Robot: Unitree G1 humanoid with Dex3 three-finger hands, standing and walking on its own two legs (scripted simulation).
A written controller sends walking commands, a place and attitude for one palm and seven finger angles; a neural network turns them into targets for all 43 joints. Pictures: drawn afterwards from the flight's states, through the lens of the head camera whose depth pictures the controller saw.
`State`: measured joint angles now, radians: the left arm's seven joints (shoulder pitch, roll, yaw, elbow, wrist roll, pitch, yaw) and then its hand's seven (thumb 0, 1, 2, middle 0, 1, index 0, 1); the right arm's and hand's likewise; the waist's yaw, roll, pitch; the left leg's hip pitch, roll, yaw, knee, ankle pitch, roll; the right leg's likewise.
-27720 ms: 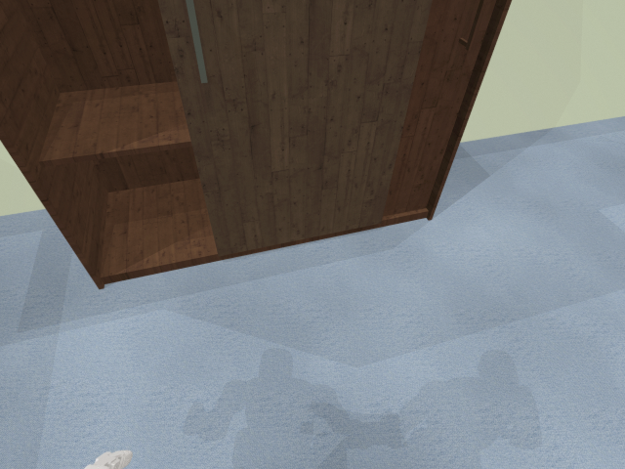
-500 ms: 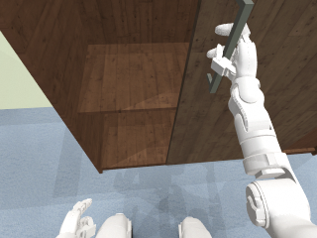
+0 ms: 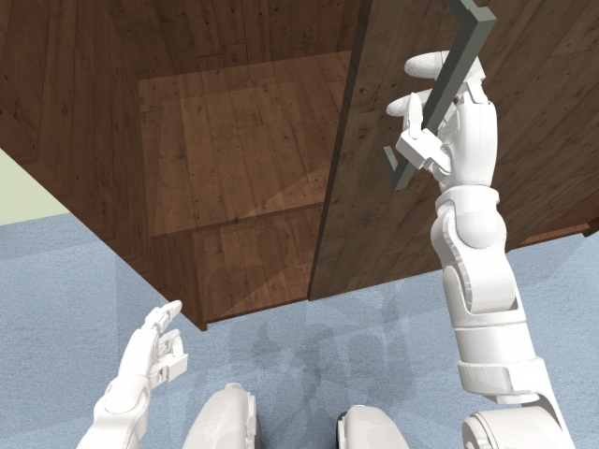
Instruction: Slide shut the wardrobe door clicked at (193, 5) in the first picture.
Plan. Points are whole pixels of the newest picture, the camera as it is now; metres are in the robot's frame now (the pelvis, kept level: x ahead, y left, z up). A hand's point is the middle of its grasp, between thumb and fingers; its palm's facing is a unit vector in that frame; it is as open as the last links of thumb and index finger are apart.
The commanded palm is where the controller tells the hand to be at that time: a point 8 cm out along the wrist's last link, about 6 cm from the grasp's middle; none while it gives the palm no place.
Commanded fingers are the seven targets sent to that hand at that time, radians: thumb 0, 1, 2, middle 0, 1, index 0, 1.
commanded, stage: step sideways, sliding the door along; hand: right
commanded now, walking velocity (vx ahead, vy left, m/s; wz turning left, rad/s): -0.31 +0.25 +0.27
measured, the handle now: (420, 108) +0.44 -0.16 +0.16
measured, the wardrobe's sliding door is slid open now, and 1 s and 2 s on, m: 0.33 0.01 0.00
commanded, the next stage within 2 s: stop walking and hold the door there in 1.54 s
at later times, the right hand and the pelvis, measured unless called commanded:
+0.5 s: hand (277, 160) +0.38 +0.00 +0.16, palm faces +0.06 +1.00 -0.06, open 5.6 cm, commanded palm +0.35 +0.02 +0.16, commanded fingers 0.00 -0.90 -0.90 0.45 1.40 0.45 1.40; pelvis +0.01 +0.10 +0.00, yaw +3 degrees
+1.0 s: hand (84, 203) +0.34 +0.18 +0.16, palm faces -0.06 +0.99 -0.12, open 5.9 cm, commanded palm +0.32 +0.16 +0.16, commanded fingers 0.00 -0.90 -0.90 0.45 1.40 0.45 1.40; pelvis -0.05 +0.23 -0.02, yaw +8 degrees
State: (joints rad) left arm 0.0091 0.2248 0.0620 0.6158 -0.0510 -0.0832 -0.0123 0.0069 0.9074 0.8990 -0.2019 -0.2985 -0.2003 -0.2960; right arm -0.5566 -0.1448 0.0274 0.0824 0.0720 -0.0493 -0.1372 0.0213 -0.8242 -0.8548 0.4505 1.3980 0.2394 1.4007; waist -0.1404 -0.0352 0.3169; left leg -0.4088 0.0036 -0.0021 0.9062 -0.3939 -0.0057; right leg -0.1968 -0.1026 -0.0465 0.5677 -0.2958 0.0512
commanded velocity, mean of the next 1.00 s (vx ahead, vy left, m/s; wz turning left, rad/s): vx -0.23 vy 0.27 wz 0.17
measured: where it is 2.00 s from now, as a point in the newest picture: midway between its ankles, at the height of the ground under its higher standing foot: outside the picture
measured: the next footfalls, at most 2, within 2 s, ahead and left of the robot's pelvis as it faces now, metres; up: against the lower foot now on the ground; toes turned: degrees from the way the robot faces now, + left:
left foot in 0.56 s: +0.08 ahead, +0.27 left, +0.00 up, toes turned +6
right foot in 0.72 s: +0.04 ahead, -0.03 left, +0.00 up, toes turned -2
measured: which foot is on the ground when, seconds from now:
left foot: down 0.00-0.34, up 0.36-0.54, down 0.56-0.74, up 0.76-0.92, down 0.94-1.00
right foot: down 0.00-0.58, up 0.60-0.70, down 0.72-0.96, up 0.98-1.00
